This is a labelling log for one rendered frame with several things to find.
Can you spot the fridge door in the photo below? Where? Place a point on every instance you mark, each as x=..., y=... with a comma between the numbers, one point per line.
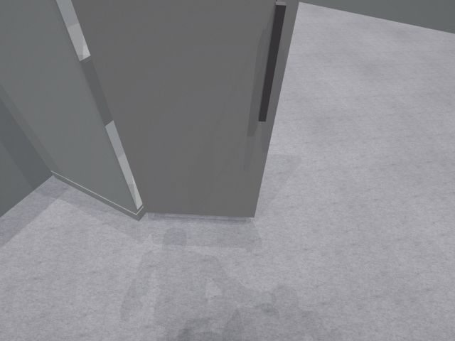
x=183, y=82

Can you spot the handle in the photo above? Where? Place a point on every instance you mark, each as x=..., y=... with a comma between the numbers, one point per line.
x=275, y=35

